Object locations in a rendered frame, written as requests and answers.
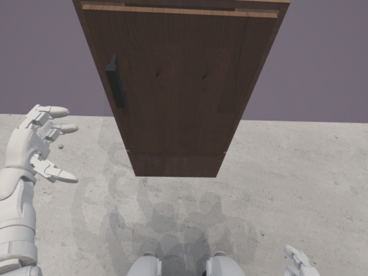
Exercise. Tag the left robot hand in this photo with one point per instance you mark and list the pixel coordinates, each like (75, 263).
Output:
(24, 143)

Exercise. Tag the cupboard door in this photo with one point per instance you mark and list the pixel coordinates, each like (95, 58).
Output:
(186, 72)

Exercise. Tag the left robot shin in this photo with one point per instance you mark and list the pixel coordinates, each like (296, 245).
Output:
(148, 254)

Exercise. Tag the robot shin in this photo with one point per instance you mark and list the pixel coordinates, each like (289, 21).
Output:
(148, 254)
(219, 253)

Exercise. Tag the robot left forearm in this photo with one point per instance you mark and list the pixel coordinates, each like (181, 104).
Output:
(17, 219)

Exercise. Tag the right robot shin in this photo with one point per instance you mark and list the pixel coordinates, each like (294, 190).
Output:
(219, 253)

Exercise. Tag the right robot hand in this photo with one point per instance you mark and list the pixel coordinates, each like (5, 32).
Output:
(301, 262)

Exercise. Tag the handle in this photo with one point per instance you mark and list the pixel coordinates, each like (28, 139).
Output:
(115, 83)

